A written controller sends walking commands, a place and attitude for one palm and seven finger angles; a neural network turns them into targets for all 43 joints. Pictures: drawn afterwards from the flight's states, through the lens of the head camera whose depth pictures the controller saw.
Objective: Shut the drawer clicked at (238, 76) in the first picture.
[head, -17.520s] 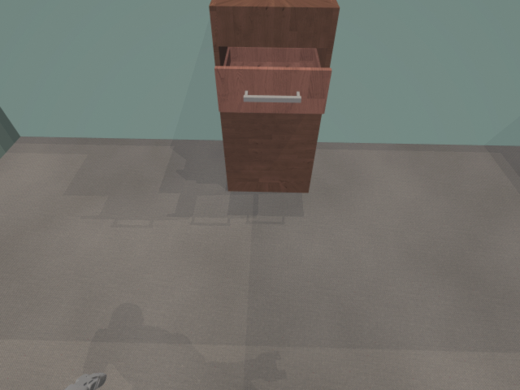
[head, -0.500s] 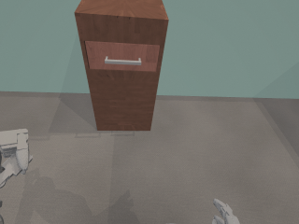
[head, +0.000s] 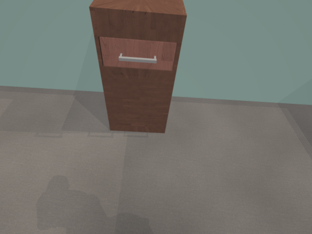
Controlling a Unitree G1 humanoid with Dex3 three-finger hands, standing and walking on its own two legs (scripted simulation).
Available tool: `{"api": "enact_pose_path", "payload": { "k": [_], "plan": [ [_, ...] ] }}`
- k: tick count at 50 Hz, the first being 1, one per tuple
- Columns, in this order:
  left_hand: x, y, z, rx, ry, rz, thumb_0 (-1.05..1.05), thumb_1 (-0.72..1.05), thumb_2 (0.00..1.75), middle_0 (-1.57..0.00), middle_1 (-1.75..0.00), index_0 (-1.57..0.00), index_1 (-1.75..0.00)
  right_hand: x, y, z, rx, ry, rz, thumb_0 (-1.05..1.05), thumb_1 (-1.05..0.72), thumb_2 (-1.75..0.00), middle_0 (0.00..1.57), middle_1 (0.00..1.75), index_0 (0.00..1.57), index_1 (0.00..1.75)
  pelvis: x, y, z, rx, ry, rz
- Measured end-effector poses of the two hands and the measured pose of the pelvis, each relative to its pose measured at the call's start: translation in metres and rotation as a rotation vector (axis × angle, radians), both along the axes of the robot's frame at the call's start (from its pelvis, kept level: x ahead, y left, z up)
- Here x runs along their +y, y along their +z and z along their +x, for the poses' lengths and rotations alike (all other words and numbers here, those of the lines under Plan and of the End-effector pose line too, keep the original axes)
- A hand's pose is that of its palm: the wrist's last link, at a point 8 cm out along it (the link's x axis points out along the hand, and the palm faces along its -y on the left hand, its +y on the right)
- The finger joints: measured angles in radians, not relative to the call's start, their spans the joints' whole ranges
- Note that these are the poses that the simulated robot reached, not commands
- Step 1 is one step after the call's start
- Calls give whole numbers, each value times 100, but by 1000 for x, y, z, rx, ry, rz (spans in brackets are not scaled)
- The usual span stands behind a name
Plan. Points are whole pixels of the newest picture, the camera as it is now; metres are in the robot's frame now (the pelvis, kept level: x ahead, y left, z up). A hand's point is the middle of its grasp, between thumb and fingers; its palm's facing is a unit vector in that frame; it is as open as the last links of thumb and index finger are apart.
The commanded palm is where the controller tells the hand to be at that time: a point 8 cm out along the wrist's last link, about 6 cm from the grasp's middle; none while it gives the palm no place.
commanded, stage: let the arm hang, fingers relaxed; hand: left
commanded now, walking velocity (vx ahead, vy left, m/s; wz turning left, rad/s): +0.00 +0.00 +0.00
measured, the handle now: (138, 58) +0.94 +0.13 -0.07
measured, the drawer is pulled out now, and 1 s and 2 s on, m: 0.00 0.00 0.00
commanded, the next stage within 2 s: look to check the result in 0.78 s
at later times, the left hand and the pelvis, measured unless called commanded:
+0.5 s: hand out of the picture +0.02 +0.18 -0.16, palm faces +0.01 -0.98 -0.18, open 7.1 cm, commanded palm none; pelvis +0.02 +0.02 +0.02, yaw -2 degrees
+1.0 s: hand out of the picture +0.03 +0.18 -0.16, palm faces +0.00 -0.98 -0.18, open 7.4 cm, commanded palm none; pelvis +0.03 +0.02 +0.02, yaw -2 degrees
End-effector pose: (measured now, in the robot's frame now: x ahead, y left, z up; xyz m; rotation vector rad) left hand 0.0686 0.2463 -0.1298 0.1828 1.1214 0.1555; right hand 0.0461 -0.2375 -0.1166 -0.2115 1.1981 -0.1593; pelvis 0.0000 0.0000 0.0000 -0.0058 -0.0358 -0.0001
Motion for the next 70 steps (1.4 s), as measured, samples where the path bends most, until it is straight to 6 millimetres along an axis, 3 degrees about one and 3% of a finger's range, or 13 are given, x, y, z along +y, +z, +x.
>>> {"api": "enact_pose_path", "payload": {
  "k": [7,13,20,27,43,70],
  "plan": [
    [17,7,-69,238,55,22,1,90,90,-81,-103,-79,-97,15,-8,-50,197,-32,45,1,-91,-89,20,30,20,30,6,11,3,20,4,-7],
    [16,12,-92,338,76,22,1,91,90,-57,-74,-56,-71,34,-15,-61,238,-63,95,1,-91,-89,20,30,20,30,12,15,9,14,-8,2],
    [0,7,-73,318,58,-15,0,91,90,-32,-46,-32,-45,52,-18,-55,227,-82,134,1,-91,-89,20,30,20,30,15,17,13,7,-21,8],
    [-14,2,-45,271,29,-44,1,92,90,-23,-34,-23,-34,57,-17,-54,228,-106,134,1,-92,-89,20,30,20,30,16,18,18,4,-31,10],
    [-14,3,-38,292,32,-45,0,91,90,-20,-30,-20,-30,58,-16,-53,257,-133,131,1,-91,-89,20,30,20,30,16,19,29,6,-38,9],
    [-10,6,-20,273,24,-33,0,91,90,-20,-30,-20,-30,43,-13,-29,219,-126,104,1,-91,-89,20,30,20,30,14,21,39,0,-42,7]
  ]
}}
